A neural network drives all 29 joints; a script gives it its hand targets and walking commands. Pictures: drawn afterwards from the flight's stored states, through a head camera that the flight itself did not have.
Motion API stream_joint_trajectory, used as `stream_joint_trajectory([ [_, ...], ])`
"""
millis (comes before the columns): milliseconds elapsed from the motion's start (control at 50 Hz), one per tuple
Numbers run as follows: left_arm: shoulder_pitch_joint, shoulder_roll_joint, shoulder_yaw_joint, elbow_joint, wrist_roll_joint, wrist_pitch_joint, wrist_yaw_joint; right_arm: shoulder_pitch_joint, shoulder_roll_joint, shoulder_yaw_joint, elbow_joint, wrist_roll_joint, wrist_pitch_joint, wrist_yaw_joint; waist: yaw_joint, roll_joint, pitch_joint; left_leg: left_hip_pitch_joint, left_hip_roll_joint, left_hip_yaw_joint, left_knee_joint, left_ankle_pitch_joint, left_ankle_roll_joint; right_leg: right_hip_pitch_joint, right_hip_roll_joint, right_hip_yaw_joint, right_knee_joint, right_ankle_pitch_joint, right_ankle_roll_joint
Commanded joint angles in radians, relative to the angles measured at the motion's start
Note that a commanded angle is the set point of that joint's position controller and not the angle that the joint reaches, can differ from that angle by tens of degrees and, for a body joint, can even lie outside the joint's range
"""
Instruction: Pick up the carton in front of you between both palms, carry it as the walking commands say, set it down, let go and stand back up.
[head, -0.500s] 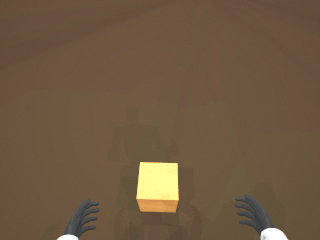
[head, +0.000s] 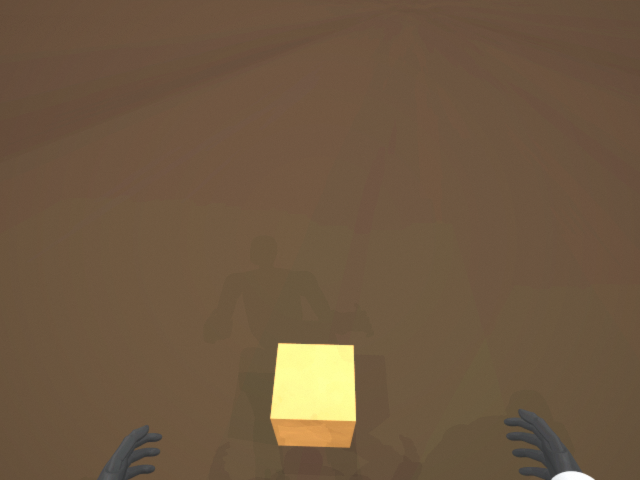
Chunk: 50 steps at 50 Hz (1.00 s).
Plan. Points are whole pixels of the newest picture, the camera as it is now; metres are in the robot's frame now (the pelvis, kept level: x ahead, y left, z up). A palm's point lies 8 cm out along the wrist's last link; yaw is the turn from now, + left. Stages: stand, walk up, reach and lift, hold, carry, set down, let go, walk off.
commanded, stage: stand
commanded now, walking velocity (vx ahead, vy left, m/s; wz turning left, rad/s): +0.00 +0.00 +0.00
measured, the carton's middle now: (314, 396) +0.45 +0.03 -0.64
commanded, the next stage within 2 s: none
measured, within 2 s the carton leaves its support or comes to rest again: neither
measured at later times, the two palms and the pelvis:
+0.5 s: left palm out of the picture +0.14 +0.29 -0.09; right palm out of the picture +0.14 -0.29 -0.09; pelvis +0.01 +0.00 +0.00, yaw +0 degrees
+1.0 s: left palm out of the picture +0.10 +0.30 -0.09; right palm out of the picture +0.09 -0.30 -0.09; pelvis -0.01 +0.01 +0.01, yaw -1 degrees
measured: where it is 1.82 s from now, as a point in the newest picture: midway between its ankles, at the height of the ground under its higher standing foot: outside the picture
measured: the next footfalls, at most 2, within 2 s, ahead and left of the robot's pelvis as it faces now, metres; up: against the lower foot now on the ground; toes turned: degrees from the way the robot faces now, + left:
none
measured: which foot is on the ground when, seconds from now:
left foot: down 0.00-1.00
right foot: down 0.00-1.00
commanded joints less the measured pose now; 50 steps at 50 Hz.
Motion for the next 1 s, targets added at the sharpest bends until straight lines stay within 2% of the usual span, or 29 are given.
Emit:
stream_joint_trajectory([
  [0, -0.036, 0.129, 0.031, -0.042, -0.001, -0.033, 0.006, -0.062, -0.129, -0.026, -0.034, -0.001, -0.040, -0.006, 0.000, 0.022, -0.070, 0.080, 0.084, -0.067, -0.050, 0.238, -0.003, -0.078, -0.087, 0.056, -0.080, 0.250, 0.018],
  [140, -0.027, 0.161, 0.028, 0.025, -0.006, -0.042, 0.019, -0.049, -0.168, -0.025, 0.038, 0.000, -0.051, -0.019, -0.006, 0.021, -0.090, 0.119, 0.097, -0.075, -0.036, 0.374, 0.005, -0.040, -0.094, 0.061, -0.069, 0.385, 0.016],
  [340, -0.041, 0.176, 0.022, 0.092, -0.009, -0.049, 0.027, -0.056, -0.186, -0.023, 0.106, 0.006, -0.060, -0.028, -0.006, 0.016, -0.082, 0.145, 0.104, -0.083, -0.052, 0.422, 0.011, -0.009, -0.101, 0.067, -0.081, 0.434, 0.012],
  [980, -0.086, 0.211, -0.002, 0.274, -0.017, -0.061, 0.018, -0.091, -0.223, -0.005, 0.269, 0.016, -0.068, -0.022, -0.009, 0.020, -0.011, 0.144, 0.124, -0.110, -0.177, 0.243, 0.015, 0.000, -0.119, 0.101, -0.196, 0.249, -0.002],
])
